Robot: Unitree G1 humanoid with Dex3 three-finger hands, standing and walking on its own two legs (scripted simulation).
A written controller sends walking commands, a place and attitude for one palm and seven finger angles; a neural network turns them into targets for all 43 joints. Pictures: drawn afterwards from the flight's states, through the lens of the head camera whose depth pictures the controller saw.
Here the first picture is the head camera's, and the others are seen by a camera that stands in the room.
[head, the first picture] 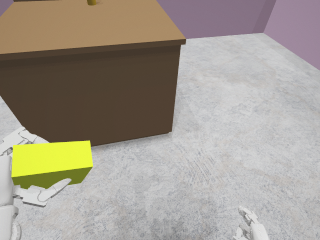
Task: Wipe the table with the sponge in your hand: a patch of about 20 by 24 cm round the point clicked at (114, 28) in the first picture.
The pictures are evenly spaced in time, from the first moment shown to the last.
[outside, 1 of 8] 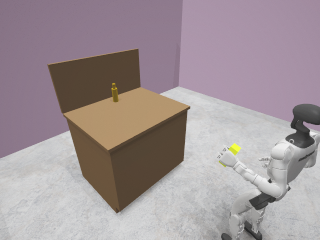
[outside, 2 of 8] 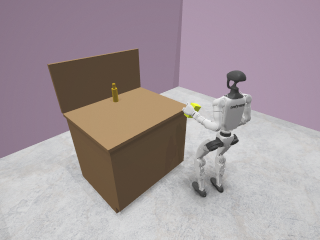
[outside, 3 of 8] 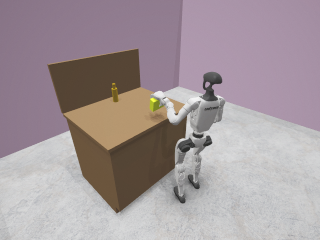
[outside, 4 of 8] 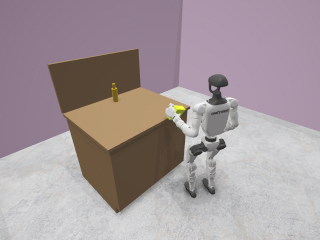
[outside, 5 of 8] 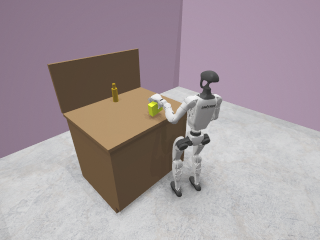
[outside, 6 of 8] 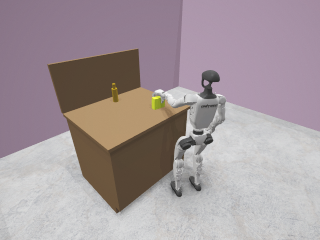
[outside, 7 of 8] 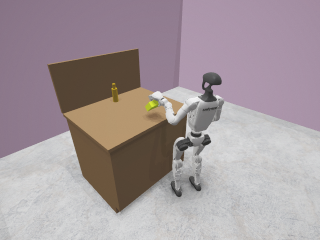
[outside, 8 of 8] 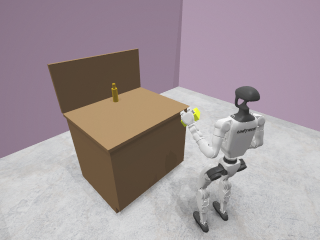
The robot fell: no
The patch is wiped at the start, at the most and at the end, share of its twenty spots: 0.00 0.95 0.95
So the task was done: yes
